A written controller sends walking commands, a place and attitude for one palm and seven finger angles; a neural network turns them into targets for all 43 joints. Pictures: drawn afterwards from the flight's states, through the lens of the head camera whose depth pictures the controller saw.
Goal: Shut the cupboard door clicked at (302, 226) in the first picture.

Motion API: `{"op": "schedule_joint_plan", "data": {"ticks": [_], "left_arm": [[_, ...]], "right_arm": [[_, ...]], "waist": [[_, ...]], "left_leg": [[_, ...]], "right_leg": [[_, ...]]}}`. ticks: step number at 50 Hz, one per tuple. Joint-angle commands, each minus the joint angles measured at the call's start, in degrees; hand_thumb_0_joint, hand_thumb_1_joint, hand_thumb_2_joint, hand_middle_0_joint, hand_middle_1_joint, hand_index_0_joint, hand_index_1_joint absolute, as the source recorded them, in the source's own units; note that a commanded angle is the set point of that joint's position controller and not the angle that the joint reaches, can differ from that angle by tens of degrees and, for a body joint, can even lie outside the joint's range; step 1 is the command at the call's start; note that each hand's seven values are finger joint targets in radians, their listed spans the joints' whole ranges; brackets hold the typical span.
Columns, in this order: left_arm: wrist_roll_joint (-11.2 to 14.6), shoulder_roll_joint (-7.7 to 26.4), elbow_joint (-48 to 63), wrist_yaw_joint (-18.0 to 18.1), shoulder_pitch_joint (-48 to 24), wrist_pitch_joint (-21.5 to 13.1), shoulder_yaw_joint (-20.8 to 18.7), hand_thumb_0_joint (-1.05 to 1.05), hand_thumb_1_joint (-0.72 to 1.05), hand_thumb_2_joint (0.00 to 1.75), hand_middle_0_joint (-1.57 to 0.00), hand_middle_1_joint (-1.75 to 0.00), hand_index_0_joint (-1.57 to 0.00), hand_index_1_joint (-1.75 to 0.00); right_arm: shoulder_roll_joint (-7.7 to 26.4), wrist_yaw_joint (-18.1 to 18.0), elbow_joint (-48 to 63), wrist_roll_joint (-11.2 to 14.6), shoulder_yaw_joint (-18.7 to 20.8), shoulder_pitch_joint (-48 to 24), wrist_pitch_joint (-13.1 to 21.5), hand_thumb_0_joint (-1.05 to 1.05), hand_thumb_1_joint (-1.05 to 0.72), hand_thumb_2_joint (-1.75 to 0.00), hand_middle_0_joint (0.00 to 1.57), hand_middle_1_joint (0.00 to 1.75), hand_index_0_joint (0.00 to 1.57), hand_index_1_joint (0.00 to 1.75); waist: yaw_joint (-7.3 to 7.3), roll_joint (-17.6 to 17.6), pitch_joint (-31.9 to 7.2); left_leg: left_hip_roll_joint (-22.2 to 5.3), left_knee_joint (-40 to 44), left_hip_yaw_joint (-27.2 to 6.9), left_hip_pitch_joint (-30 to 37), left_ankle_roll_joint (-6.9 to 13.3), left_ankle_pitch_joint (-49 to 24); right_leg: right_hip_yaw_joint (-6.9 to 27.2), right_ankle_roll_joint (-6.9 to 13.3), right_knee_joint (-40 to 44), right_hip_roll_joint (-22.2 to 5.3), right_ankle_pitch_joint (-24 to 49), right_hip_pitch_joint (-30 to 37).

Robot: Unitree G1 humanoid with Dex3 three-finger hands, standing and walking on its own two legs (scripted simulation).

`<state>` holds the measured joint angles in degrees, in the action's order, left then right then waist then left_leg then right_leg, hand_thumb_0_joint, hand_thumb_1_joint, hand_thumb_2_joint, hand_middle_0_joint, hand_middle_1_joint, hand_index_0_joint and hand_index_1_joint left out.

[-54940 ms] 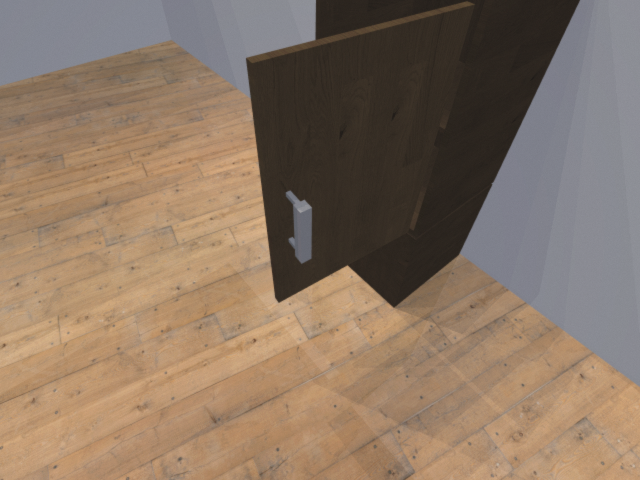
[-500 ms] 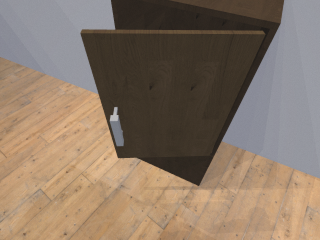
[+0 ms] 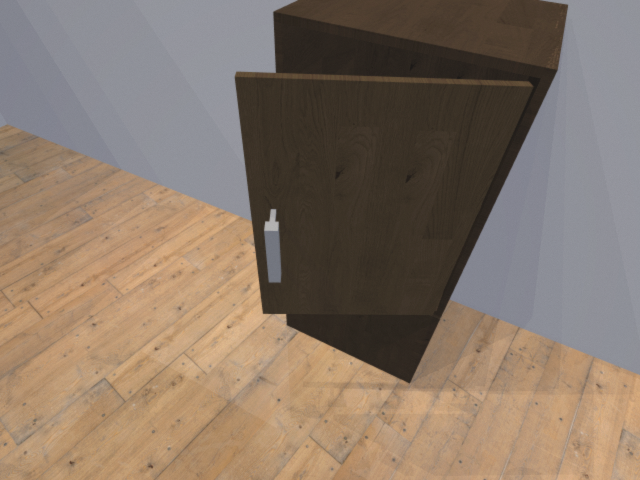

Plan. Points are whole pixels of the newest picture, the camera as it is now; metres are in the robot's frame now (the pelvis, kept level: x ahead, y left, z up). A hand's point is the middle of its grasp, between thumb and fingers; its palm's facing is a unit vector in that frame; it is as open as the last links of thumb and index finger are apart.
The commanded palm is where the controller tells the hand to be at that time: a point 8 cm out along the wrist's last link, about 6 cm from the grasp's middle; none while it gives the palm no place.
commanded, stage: come to a stop and stand still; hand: left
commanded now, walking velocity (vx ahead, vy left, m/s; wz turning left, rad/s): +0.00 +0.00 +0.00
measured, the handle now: (274, 245) +0.54 +0.13 -0.07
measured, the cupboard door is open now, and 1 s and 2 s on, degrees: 28 28 28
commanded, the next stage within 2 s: look again from close up in 1.18 s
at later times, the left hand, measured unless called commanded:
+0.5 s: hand out of the picture -0.06 +0.21 -0.18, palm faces +0.03 -0.98 -0.22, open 7.4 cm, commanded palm none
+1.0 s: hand out of the picture -0.09 +0.22 -0.18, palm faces -0.06 -0.98 -0.19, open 7.4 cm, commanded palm none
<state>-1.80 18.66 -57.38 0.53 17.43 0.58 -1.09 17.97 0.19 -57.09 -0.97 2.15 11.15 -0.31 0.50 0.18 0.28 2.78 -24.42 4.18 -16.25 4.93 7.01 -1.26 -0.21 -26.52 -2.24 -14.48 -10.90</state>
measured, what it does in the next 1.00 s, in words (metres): steps on the spot: left foot, then right foot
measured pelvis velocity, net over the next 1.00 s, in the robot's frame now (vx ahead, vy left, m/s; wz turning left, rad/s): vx -0.09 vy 0.04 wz -0.08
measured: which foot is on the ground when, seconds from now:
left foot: down 0.00-0.52, up 0.54-0.62, down 0.64-1.00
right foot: down 0.00-0.62, up 0.64-0.92, down 0.94-1.00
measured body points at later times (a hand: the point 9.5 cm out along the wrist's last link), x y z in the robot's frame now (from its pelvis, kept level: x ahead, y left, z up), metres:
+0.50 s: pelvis -0.04 +0.01 +0.00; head -0.05 +0.03 +0.45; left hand -0.06 +0.26 -0.16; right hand +0.02 -0.26 -0.13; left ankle +0.08 +0.06 -0.73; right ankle +0.01 -0.15 -0.73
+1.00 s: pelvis -0.09 +0.04 +0.00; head -0.09 +0.05 +0.45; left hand -0.09 +0.27 -0.16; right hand -0.12 -0.18 -0.15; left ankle +0.00 +0.09 -0.73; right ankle -0.15 -0.06 -0.74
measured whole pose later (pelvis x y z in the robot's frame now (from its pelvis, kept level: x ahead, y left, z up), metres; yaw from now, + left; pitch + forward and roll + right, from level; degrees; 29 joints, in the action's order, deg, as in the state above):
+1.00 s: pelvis -0.09 +0.04 +0.00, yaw -5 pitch -1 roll -1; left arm -0.8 9.8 -61.4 2.0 20.9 2.4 -1.2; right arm 7.2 -1.3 -63.3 -0.9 1.7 17.6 -1.8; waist -1.6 -0.9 0.0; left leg 2.2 -27.9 4.5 -19.3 -0.3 12.0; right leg -1.8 2.8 -19.8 1.8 -15.9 -3.0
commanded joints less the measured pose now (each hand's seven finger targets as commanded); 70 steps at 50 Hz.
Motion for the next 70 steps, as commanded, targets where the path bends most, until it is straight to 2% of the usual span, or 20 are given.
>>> {"op": "schedule_joint_plan", "data": {"ticks": [1,16,23,26,28,29,30,31,33,36,40,44,45,47,48,51,53,55,59,70], "left_arm": [[0.2,8.3,1.9,0.3,0.4,-1.6,-1.3,0.00,0.90,0.90,-0.20,-0.30,-0.20,-0.30],[-0.1,5.0,-3.3,0.8,5.1,-0.7,-0.6,0.00,0.90,0.90,-0.20,-0.30,-0.20,-0.30],[-0.3,3.7,-3.7,0.6,8.9,0.3,-1.4,0.00,0.90,0.90,-0.20,-0.30,-0.20,-0.30],[-0.2,7.3,-0.8,1.0,0.0,0.7,-3.2,0.00,0.90,0.90,-0.20,-0.30,-0.20,-0.30],[-0.4,10.3,4.5,1.9,-15.6,0.4,-4.6,0.00,0.90,0.90,-0.20,-0.30,-0.20,-0.30],[-0.5,9.0,5.7,2.2,-18.9,-0.2,-4.2,0.00,0.90,0.90,-0.20,-0.30,-0.20,-0.30],[-0.1,7.0,4.9,2.0,-14.7,-0.1,-3.4,0.00,0.90,0.90,-0.20,-0.30,-0.20,-0.30],[0.9,3.3,3.6,1.4,-7.3,0.4,-2.8,0.00,0.90,0.90,-0.20,-0.30,-0.20,-0.30],[0.4,3.6,1.1,0.6,0.7,1.5,-3.9,0.00,0.90,0.90,-0.20,-0.30,-0.20,-0.30],[0.2,-1.9,-2.5,0.6,6.9,2.5,-2.5,0.00,0.90,0.90,-0.20,-0.30,-0.20,-0.30],[0.5,-3.3,-1.3,0.3,5.6,2.5,-1.3,0.00,0.90,0.90,-0.20,-0.30,-0.20,-0.30],[1.3,-4.6,-3.8,0.6,13.1,2.2,-1.2,0.00,0.90,0.90,-0.20,-0.30,-0.20,-0.30],[1.2,-3.6,-4.2,1.1,13.7,1.9,-1.4,0.00,0.90,0.90,-0.20,-0.30,-0.20,-0.30],[0.8,-0.4,-2.8,1.8,9.2,1.5,-1.7,0.00,0.90,0.90,-0.20,-0.30,-0.20,-0.30],[0.9,-1.1,-1.3,1.8,2.8,0.7,-1.4,0.00,0.90,0.90,-0.20,-0.30,-0.20,-0.30],[1.3,-5.3,-1.6,1.8,1.0,-1.3,0.1,0.00,0.90,0.90,-0.20,-0.30,-0.20,-0.30],[1.3,-6.7,-3.4,1.6,5.3,-1.0,0.2,0.00,0.90,0.90,-0.20,-0.30,-0.20,-0.30],[1.4,-7.8,-5.4,1.6,9.6,0.0,0.1,0.00,0.90,0.90,-0.20,-0.30,-0.20,-0.30],[0.9,-8.9,-7.4,1.7,14.9,0.3,0.0,0.00,0.90,0.90,-0.20,-0.30,-0.20,-0.30],[0.9,-10.5,-7.1,2.4,13.7,-1.3,0.8,0.00,0.90,0.90,-0.20,-0.30,-0.20,-0.30]], "right_arm": [[10.7,-0.5,2.6,0.2,2.1,-2.5,1.5,0.00,-0.90,-0.90,0.20,0.30,0.20,0.30],[8.5,-0.8,-2.6,0.5,2.0,-1.6,0.7,0.00,-0.90,-0.90,0.20,0.30,0.20,0.30],[6.6,-1.1,-2.5,0.4,2.5,-2.2,-0.5,0.00,-0.90,-0.90,0.20,0.30,0.20,0.30],[4.4,-1.3,-3.3,0.1,3.8,3.4,-2.1,0.00,-0.90,-0.90,0.20,0.30,0.20,0.30],[5.7,-1.4,-5.2,0.7,5.6,13.2,-1.9,0.00,-0.90,-0.90,0.20,0.30,0.20,0.30],[4.7,-1.2,-5.1,1.0,4.9,15.6,-0.6,0.00,-0.90,-0.90,0.20,0.30,0.20,0.30],[4.2,-0.9,-4.0,0.8,3.6,14.0,0.7,0.00,-0.90,-0.90,0.20,0.30,0.20,0.30],[6.6,-1.4,-1.9,-0.3,3.2,8.6,1.9,0.00,-0.90,-0.90,0.20,0.30,0.20,0.30],[9.1,-1.8,2.0,-0.7,2.8,-3.7,1.5,0.00,-0.90,-0.90,0.20,0.30,0.20,0.30],[3.1,-2.0,0.6,-0.7,1.3,-0.5,0.9,0.00,-0.90,-0.90,0.20,0.30,0.20,0.30],[2.1,-2.3,-1.7,-1.0,1.5,6.2,0.0,0.00,-0.90,-0.90,0.20,0.30,0.20,0.30],[0.3,-2.3,-3.6,-0.6,1.5,8.1,-0.7,0.00,-0.90,-0.90,0.20,0.30,0.20,0.30],[-1.9,-2.2,-4.1,0.0,1.2,8.4,-0.8,0.00,-0.90,-0.90,0.20,0.30,0.20,0.30],[-5.6,-2.0,-3.6,0.2,0.3,7.1,-1.0,0.00,-0.90,-0.90,0.20,0.30,0.20,0.30],[-5.8,-1.6,-4.1,0.1,0.6,8.8,-0.9,0.00,-0.90,-0.90,0.20,0.30,0.20,0.30],[-7.3,-1.4,-5.8,0.4,-0.2,11.0,0.1,0.00,-0.90,-0.90,0.20,0.30,0.20,0.30],[-6.7,-2.0,-7.1,0.4,-0.4,12.0,0.8,0.00,-0.90,-0.90,0.20,0.30,0.20,0.30],[-5.9,-2.5,-7.5,0.3,-0.5,10.4,0.9,0.00,-0.90,-0.90,0.20,0.30,0.20,0.30],[-5.1,-2.7,-7.1,0.5,0.2,8.3,0.9,0.00,-0.90,-0.90,0.20,0.30,0.20,0.30],[-7.8,-2.5,-9.0,0.8,-0.4,9.2,1.0,0.00,-0.90,-0.90,0.20,0.30,0.20,0.30]], "waist": [[-0.48,0.2,1.6],[0.28,1.6,4.9],[1.26,-1.3,4.0],[-3.19,-12.1,2.2],[-9.86,-13.5,0.6],[-10.85,-9.1,4.3],[-7.84,0.5,8.1],[-2.68,17.3,9.9],[3.76,14.3,6.0],[2.84,5.1,2.7],[-0.39,4.6,3.5],[1.13,3.0,4.2],[0.76,-1.0,4.8],[-1.25,-10.2,7.2],[-3.78,-10.1,6.5],[-4.69,-3.9,7.9],[-2.81,3.9,6.8],[-0.67,8.9,7.5],[1.61,3.4,5.9],[-1.17,-1.1,4.8]], "left_leg": [[-9.7,11.0,-13.2,1.7,-1.9,21.1],[-9.7,14.6,-14.1,-1.4,-2.8,26.8],[-6.0,10.2,-9.2,-2.3,-4.4,26.1],[0.4,-19.3,-2.1,12.1,-5.8,13.3],[-2.6,-32.8,-6.9,18.0,-3.9,13.8],[-5.9,-22.4,-9.6,14.8,-3.0,17.4],[-7.0,-2.0,-11.1,6.0,-2.9,19.0],[-13.9,13.6,-26.1,-1.6,-2.5,24.9],[-18.4,20.9,-29.8,-21.8,4.0,41.1],[-15.4,20.4,-25.3,-9.6,0.3,34.3],[-16.0,22.3,-22.6,-0.9,-0.4,30.1],[-10.6,19.2,-14.3,-1.9,-6.4,20.8],[-7.1,13.4,-9.4,-5.1,-9.1,16.3],[-2.4,-6.5,-1.8,0.1,-8.0,10.6],[-3.5,-11.4,-2.7,1.8,-6.9,10.3],[-6.0,-6.9,-3.8,4.4,-5.1,3.3],[-8.1,0.9,-7.9,8.0,-4.0,-0.5],[-10.7,11.2,-15.8,1.0,-2.4,13.8],[-11.0,17.5,-17.4,-1.3,-2.3,18.7],[-7.7,8.1,-9.7,8.1,-2.7,0.4]], "right_leg": [[4.8,2.9,6.4,-3.2,-9.4,-4.9],[3.6,2.1,5.4,-1.9,-11.0,-4.6],[3.7,2.8,6.8,-1.9,-14.3,-4.7],[12.3,7.0,19.8,-10.7,-27.9,-24.9],[12.1,7.5,18.4,-14.8,-21.3,-33.2],[9.9,6.0,11.9,-13.0,-16.5,-30.3],[6.9,4.2,-1.0,-7.7,-14.1,-22.2],[1.9,1.0,-13.2,0.4,-12.7,-19.6],[4.2,1.2,-25.9,0.2,-9.4,-2.0],[2.8,0.3,-28.8,1.5,-8.6,-7.1],[-0.1,1.4,-13.7,2.5,-13.4,-4.0],[-1.7,3.2,11.6,4.0,-7.3,10.3],[2.5,4.8,15.2,0.2,-6.2,13.4],[12.9,9.9,21.3,-12.2,-19.2,-3.3],[12.6,10.7,21.4,-13.0,-20.3,-8.7],[6.4,7.3,13.5,-7.8,-4.8,-8.6],[3.2,3.6,7.1,-2.3,-5.0,-7.7],[1.4,1.8,3.9,-0.1,-6.0,-2.4],[0.2,1.8,3.3,-0.3,-3.5,2.5],[2.6,1.9,9.7,-3.4,0.5,-2.4]]}}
